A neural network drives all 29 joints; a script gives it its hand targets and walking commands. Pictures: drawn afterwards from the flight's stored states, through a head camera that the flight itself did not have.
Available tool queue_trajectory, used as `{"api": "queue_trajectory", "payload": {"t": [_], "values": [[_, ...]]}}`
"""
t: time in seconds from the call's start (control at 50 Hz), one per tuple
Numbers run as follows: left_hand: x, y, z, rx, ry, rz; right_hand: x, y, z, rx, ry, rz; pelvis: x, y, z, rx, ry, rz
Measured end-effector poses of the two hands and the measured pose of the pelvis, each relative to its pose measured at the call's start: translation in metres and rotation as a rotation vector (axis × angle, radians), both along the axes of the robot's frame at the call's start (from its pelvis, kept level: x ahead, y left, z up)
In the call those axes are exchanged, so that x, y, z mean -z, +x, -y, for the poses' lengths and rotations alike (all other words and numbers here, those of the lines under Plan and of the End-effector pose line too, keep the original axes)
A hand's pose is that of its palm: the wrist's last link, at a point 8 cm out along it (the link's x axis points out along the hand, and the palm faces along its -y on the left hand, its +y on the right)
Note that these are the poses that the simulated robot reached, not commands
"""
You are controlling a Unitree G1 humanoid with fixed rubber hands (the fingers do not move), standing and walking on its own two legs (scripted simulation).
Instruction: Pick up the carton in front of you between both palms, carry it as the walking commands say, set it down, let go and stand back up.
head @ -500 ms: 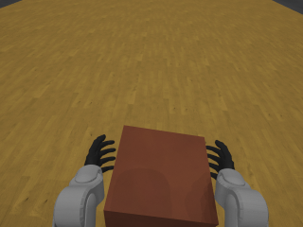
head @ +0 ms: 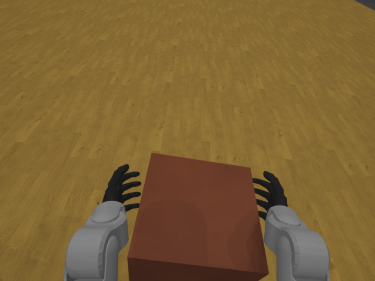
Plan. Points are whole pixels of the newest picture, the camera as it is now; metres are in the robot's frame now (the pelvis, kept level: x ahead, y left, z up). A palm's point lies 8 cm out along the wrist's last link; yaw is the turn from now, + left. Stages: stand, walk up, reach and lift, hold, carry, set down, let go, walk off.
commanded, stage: carry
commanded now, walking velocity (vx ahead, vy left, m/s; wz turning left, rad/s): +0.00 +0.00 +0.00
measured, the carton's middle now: (189, 232) +0.25 +0.00 -0.01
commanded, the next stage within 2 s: hold in 1.94 s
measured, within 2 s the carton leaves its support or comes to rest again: neither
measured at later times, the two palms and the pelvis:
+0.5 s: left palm (144, 117) +0.48 +0.13 +0.12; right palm (258, 121) +0.49 -0.16 +0.12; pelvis +0.23 -0.02 +0.00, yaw +1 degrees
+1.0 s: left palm (142, 111) +0.57 +0.15 +0.06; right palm (240, 116) +0.57 -0.14 +0.07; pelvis +0.29 +0.01 +0.00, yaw -1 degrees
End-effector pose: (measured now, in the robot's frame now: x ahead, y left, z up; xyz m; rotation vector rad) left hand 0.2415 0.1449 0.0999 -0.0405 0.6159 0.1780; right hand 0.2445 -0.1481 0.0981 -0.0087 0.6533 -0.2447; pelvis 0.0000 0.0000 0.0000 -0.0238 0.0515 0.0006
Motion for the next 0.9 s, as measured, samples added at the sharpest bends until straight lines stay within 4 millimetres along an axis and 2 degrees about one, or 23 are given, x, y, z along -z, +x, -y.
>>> {"api": "queue_trajectory", "payload": {"t": [0.08,0.14,0.2,0.3,0.44,0.58,0.72,0.9], "values": [[0.02,0.061,0.015,-0.019,0.031,-0.023,0.027,0.068,0.014,-0.02,0.027,-0.018,0.018,0.065,0.017,-0.015,0.002,0.021],[0.028,0.094,0.022,-0.02,0.051,-0.087,0.035,0.108,0.018,-0.035,0.043,-0.061,0.011,0.092,0.025,-0.025,0.005,0.012],[0.025,0.118,0.023,-0.045,0.056,-0.123,0.031,0.137,0.019,-0.058,0.031,-0.08,0.0,0.116,0.031,-0.039,0.023,-0.002],[0.007,0.159,0.025,-0.055,0.075,-0.085,0.013,0.18,0.02,-0.066,0.025,-0.027,-0.011,0.153,0.034,-0.034,0.045,-0.021],[-0.015,0.215,0.025,-0.012,0.078,0.008,-0.015,0.223,0.02,-0.009,0.02,0.076,-0.006,0.206,0.021,-0.009,0.025,-0.002],[-0.011,0.259,0.013,-0.011,0.058,-0.036,-0.017,0.266,0.008,-0.01,-0.008,0.036,-0.002,0.254,0.011,-0.001,0.039,-0.011],[0.009,0.29,0.004,-0.009,0.06,-0.092,-0.001,0.299,-0.002,-0.019,-0.032,-0.016,0.0,0.276,0.003,0.005,0.033,-0.033],[0.031,0.318,0.0,0.026,0.09,-0.125,0.022,0.32,-0.006,-0.024,-0.048,-0.045,0.001,0.288,-0.007,0.017,0.037,-0.041]]}}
